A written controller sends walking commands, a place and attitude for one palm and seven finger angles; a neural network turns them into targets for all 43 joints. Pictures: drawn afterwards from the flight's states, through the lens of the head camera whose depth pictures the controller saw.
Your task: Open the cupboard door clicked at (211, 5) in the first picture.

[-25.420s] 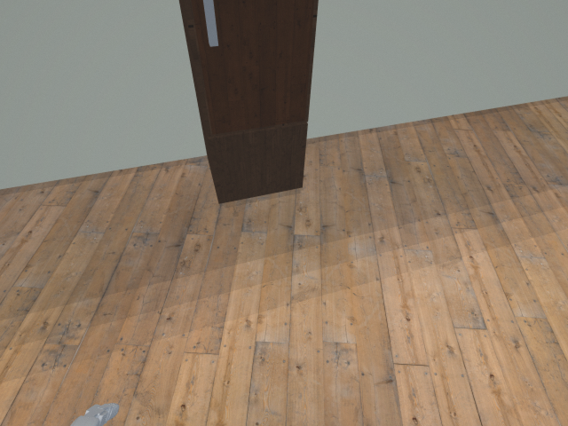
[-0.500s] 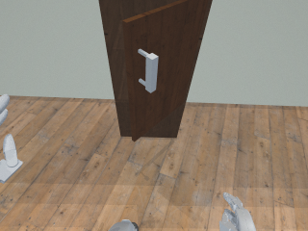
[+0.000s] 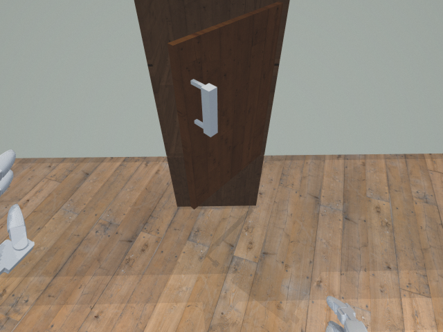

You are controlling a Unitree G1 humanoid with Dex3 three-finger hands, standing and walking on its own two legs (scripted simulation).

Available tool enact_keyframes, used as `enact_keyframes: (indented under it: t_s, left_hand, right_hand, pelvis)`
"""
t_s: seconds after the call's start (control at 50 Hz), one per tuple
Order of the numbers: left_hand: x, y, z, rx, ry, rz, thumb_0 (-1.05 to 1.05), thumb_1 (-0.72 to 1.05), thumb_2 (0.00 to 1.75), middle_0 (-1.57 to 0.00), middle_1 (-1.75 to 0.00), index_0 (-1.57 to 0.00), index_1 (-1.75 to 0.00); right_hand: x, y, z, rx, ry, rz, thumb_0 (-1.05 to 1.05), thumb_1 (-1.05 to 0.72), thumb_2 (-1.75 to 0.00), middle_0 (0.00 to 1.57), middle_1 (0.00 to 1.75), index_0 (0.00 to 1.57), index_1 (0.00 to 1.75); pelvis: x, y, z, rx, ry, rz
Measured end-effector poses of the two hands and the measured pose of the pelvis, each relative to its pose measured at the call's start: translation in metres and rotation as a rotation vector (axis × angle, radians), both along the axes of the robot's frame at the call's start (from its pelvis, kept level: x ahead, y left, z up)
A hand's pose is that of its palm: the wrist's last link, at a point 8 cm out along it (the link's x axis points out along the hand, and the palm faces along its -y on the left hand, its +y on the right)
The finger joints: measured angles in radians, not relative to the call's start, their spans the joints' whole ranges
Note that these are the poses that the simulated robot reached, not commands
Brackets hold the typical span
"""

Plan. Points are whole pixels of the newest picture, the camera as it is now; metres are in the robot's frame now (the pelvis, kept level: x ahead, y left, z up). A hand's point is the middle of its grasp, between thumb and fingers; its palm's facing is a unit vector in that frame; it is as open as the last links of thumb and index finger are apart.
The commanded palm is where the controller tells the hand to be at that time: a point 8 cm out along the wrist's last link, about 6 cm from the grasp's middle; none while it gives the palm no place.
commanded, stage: stop stepping back and stand still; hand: left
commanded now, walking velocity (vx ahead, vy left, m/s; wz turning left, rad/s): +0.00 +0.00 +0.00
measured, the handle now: (203, 107) +0.60 +0.08 +0.09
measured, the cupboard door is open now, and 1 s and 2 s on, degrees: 46 46 46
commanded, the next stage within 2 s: let the arm hang, fingers relaxed in 0.04 s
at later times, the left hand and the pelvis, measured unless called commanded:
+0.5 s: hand out of the picture +0.00 +0.19 -0.17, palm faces +0.05 -0.98 -0.17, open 7.0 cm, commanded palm none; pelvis -0.04 +0.01 +0.00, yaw +3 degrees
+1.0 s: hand out of the picture -0.04 +0.22 -0.16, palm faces +0.05 -0.97 -0.24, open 7.4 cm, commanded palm none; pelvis -0.05 +0.03 +0.01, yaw +2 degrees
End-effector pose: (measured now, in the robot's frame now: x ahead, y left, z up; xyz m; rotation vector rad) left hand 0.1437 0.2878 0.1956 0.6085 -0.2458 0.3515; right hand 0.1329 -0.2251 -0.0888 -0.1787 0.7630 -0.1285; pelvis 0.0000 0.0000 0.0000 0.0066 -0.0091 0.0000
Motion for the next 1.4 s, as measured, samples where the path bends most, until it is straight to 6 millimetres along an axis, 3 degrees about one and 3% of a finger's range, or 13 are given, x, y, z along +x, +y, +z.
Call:
enact_keyframes:
  t_s: [0.16, 0.2, 0.26, 0.34, 0.4, 0.44, 0.56, 0.66, 0.76, 0.88, 0.98, 1.12, 1.4]
  left_hand:
    - [0.01, 0.028, -0.03, -0.087, 0.042, 0.103, 0.01, 0.88, 0.9, -0.21, -0.3, -0.21, -0.31]
    - [0.022, 0.033, -0.075, -0.15, 0.227, 0.102, 0.0, 0.89, 0.9, -0.21, -0.3, -0.2, -0.3]
    - [0.017, 0.028, -0.169, -0.285, 0.616, 0.128, 0.0, 0.9, 0.9, -0.2, -0.3, -0.2, -0.3]
    - [-0.035, -0.009, -0.271, -0.445, 1.054, 0.127, 0.0, 0.9, 0.9, -0.2, -0.3, -0.19, -0.3]
    - [-0.086, -0.041, -0.316, -0.564, 1.267, 0.129, 0.01, 0.9, 0.9, -0.2, -0.3, -0.2, -0.3]
    - [-0.115, -0.052, -0.332, -0.637, 1.337, 0.177, 0.0, 0.93, 0.9, -0.21, -0.3, -0.2, -0.3]
    - [-0.182, -0.038, -0.338, -0.664, 1.471, 0.303, -0.01, 0.97, 0.9, -0.21, -0.3, -0.21, -0.3]
    - [-0.221, -0.022, -0.328, -0.638, 1.555, 0.393, 0.0, 0.94, 0.9, -0.21, -0.3, -0.2, -0.3]
    - [-0.234, -0.01, -0.321, -0.609, 1.582, 0.441, 0.0, 0.92, 0.9, -0.21, -0.3, -0.2, -0.3]
    - [-0.22, -0.009, -0.323, -0.604, 1.556, 0.424, 0.0, 0.91, 0.9, -0.2, -0.3, -0.2, -0.3]
    - [-0.197, -0.017, -0.326, -0.618, 1.513, 0.374, 0.0, 0.9, 0.9, -0.2, -0.3, -0.2, -0.3]
    - [-0.173, -0.032, -0.328, -0.637, 1.478, 0.32, 0.0, 0.9, 0.9, -0.2, -0.3, -0.2, -0.3]
    - [-0.161, -0.038, -0.326, -0.632, 1.491, 0.339, 0.0, 0.9, 0.9, -0.21, -0.3, -0.2, -0.3]
  right_hand:
    - [0.012, -0.002, -0.001, -0.047, 0.008, 0.037, 0.01, -0.9, -0.9, 0.2, 0.3, 0.21, 0.3]
    - [0.016, -0.005, -0.009, -0.043, 0.043, 0.075, 0.01, -0.9, -0.9, 0.2, 0.3, 0.21, 0.3]
    - [0.014, -0.01, -0.02, -0.042, 0.088, 0.072, 0.01, -0.9, -0.9, 0.2, 0.3, 0.21, 0.3]
    - [-0.007, -0.014, -0.023, -0.048, 0.158, 0.041, 0.01, -0.9, -0.9, 0.2, 0.3, 0.21, 0.3]
    - [-0.035, -0.016, -0.022, -0.072, 0.252, 0.025, 0.01, -0.9, -0.9, 0.2, 0.3, 0.21, 0.3]
    - [-0.057, -0.016, -0.023, -0.086, 0.328, 0.019, 0.01, -0.9, -0.9, 0.2, 0.3, 0.2, 0.3]
    - [-0.117, -0.008, -0.036, -0.07, 0.525, 0.005, 0.01, -0.9, -0.9, 0.2, 0.3, 0.2, 0.3]
    - [-0.155, 0.008, -0.05, -0.009, 0.611, -0.022, 0.01, -0.91, -0.9, 0.2, 0.3, 0.2, 0.3]
    - [-0.182, 0.021, -0.058, 0.038, 0.665, -0.046, 0.01, -0.91, -0.9, 0.2, 0.3, 0.2, 0.3]
    - [-0.201, 0.029, -0.06, 0.056, 0.701, -0.072, 0.01, -0.91, -0.9, 0.2, 0.3, 0.2, 0.3]
    - [-0.202, 0.029, -0.058, 0.052, 0.699, -0.083, 0.01, -0.91, -0.9, 0.2, 0.3, 0.2, 0.3]
    - [-0.183, 0.023, -0.056, 0.041, 0.659, -0.083, 0.01, -0.91, -0.9, 0.2, 0.3, 0.2, 0.3]
    - [-0.135, 0.011, -0.053, 0.026, 0.599, -0.054, 0.0, -0.91, -0.9, 0.2, 0.3, 0.2, 0.3]
  pelvis:
    - [0.0, 0.01, 0.0, -0.012, 0.0, 0.026]
    - [-0.005, 0.014, -0.002, -0.007, 0.012, 0.038]
    - [-0.014, 0.018, -0.006, 0.001, 0.022, 0.038]
    - [-0.022, 0.017, -0.006, 0.004, 0.008, 0.035]
    - [-0.028, 0.014, -0.003, 0.002, -0.011, 0.036]
    - [-0.031, 0.012, -0.001, -0.004, -0.019, 0.042]
    - [-0.041, 0.012, 0.004, -0.022, -0.029, 0.054]
    - [-0.046, 0.018, 0.005, -0.023, -0.034, 0.049]
    - [-0.049, 0.022, 0.005, -0.021, -0.034, 0.041]
    - [-0.05, 0.025, 0.005, -0.016, -0.031, 0.035]
    - [-0.047, 0.026, 0.005, -0.009, -0.027, 0.034]
    - [-0.042, 0.024, 0.006, -0.004, -0.021, 0.034]
    - [-0.024, 0.014, 0.009, -0.004, -0.019, 0.037]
